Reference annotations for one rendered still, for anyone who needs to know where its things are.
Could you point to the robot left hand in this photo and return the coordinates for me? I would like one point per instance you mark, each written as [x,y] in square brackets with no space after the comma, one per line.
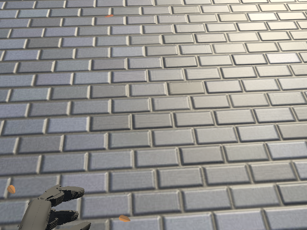
[41,216]

